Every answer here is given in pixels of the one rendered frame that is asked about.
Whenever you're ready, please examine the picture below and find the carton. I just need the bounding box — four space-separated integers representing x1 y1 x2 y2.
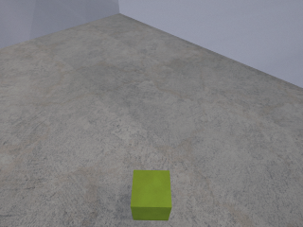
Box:
131 169 172 221

